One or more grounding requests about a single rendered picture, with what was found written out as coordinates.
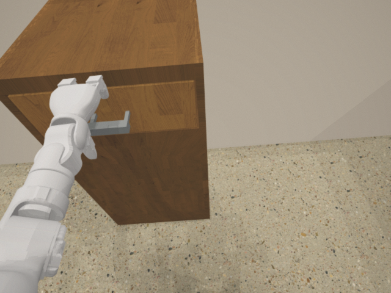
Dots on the drawer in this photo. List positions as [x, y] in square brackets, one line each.
[155, 106]

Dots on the robot left upper arm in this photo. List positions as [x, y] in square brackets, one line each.
[30, 249]

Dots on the handle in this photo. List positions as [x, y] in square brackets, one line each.
[109, 127]

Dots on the left robot hand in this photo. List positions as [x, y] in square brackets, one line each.
[81, 100]

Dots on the cabinet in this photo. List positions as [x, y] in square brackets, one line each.
[138, 177]

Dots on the left robot forearm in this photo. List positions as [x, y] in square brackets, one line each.
[45, 192]

